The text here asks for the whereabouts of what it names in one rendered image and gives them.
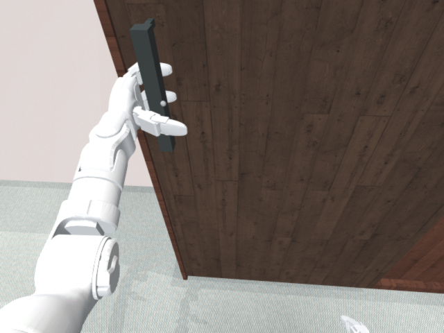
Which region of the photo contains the left robot hand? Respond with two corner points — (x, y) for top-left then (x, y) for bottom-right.
(108, 62), (187, 137)

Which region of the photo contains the robot left upper arm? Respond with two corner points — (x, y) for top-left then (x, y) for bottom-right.
(0, 234), (120, 333)

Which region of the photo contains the robot left forearm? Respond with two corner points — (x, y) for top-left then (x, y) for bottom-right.
(35, 110), (137, 290)

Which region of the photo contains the wardrobe door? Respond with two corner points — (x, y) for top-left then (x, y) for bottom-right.
(106, 0), (444, 289)
(383, 215), (444, 282)

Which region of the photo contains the handle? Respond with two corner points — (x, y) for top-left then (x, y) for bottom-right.
(129, 18), (176, 152)

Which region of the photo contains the right robot hand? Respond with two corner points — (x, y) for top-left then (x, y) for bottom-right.
(340, 315), (369, 333)

